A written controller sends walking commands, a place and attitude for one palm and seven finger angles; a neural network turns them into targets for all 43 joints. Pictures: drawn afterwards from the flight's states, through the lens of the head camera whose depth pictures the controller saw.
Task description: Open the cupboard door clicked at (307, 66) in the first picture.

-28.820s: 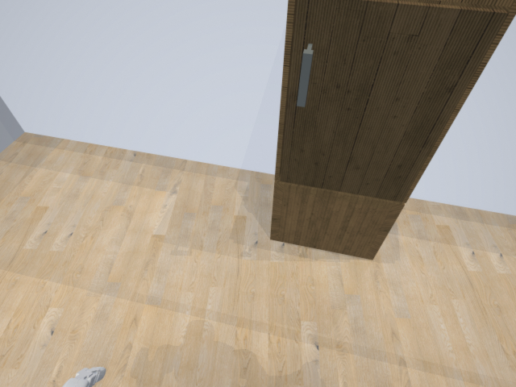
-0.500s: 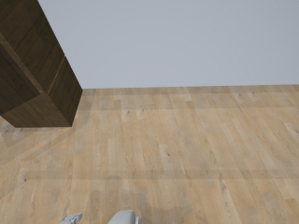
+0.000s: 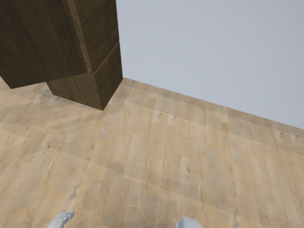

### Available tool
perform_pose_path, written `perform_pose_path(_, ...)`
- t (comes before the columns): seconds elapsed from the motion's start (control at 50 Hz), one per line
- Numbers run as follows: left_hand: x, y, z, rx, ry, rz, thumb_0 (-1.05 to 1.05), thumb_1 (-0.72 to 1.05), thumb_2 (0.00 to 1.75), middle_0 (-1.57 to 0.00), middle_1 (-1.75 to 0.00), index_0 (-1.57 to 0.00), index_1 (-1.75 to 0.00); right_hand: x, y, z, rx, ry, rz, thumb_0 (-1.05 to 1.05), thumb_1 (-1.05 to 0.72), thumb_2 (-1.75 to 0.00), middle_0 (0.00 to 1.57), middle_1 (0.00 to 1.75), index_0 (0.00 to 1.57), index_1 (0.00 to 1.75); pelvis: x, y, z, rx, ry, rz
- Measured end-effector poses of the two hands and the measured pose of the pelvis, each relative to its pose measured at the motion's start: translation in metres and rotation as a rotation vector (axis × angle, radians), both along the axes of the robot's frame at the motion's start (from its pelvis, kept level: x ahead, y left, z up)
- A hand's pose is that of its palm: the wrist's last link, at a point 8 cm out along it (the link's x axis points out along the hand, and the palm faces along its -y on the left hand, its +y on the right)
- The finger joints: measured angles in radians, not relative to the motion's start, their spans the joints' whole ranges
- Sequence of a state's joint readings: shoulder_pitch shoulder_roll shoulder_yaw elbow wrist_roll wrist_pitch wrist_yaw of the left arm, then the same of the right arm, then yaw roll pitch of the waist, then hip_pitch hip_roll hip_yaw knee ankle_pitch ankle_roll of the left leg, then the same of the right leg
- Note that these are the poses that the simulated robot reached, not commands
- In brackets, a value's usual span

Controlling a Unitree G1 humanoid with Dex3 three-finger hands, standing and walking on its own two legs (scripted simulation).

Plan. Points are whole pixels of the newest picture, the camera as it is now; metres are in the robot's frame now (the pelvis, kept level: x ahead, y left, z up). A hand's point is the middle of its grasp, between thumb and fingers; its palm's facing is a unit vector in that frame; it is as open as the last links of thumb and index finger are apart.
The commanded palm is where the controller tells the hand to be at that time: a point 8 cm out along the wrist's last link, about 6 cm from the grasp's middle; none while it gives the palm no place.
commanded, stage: turn to face it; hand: left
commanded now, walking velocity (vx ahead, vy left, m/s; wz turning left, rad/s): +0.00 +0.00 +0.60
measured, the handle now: out of the picture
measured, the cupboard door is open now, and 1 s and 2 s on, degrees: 41 41 41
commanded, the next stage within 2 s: take the last steps up to it in 0.62 s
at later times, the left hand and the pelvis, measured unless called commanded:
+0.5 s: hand out of the picture +0.00 +0.17 -0.18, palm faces +0.31 -0.92 -0.22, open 7.4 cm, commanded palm none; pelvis +0.02 -0.03 -0.01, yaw +18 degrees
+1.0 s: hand out of the picture +0.00 +0.17 -0.16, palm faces +0.49 -0.84 -0.24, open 7.4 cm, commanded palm none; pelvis +0.05 -0.02 -0.01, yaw +27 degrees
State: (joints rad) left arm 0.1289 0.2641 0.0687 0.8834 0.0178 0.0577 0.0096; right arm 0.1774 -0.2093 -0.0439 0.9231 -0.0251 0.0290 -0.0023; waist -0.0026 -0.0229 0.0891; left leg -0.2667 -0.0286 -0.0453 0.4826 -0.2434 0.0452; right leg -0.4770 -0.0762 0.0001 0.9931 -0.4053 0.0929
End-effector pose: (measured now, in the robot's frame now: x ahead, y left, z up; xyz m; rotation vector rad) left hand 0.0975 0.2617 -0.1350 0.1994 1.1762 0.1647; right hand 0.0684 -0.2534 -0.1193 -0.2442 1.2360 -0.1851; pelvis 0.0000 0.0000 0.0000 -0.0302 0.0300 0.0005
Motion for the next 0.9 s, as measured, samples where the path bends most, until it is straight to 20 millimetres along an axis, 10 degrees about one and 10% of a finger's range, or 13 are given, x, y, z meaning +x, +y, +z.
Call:
perform_pose_path(0.18, 0.015, -0.029, 0.013, 0.054, -0.111, 0.043, 0.01, 0.91, 0.90, -0.20, -0.30, -0.20, -0.30, 0.003, -0.031, -0.029, 0.054, 0.062, 0.026, 0.00, -0.90, -0.89, 0.21, 0.30, 0.20, 0.30, 0.008, -0.035, -0.012, 0.036, 0.005, 0.100)
perform_pose_path(0.32, -0.033, -0.048, 0.016, 0.042, -0.032, 0.144, 0.01, 0.90, 0.90, -0.20, -0.30, -0.20, -0.30, 0.040, -0.043, -0.025, 0.056, 0.076, 0.115, 0.00, -0.91, -0.89, 0.20, 0.30, 0.20, 0.30, 0.013, -0.043, -0.004, 0.050, -0.008, 0.209)
perform_pose_path(0.6, -0.150, -0.027, -0.028, -0.048, 0.188, 0.409, 0.01, 0.90, 0.90, -0.21, -0.30, -0.20, -0.30, 0.141, 0.040, -0.008, 0.013, -0.086, 0.403, 0.00, -0.91, -0.90, 0.20, 0.30, 0.20, 0.30, 0.018, -0.014, -0.016, 0.038, -0.007, 0.344)
perform_pose_path(0.9, -0.117, -0.034, -0.002, 0.003, 0.034, 0.450, 0.01, 0.91, 0.90, -0.20, -0.30, -0.20, -0.30, 0.124, 0.043, -0.033, 0.099, 0.015, 0.427, 0.00, -0.90, -0.89, 0.21, 0.30, 0.20, 0.30, 0.035, -0.025, -0.013, 0.043, -0.013, 0.422)
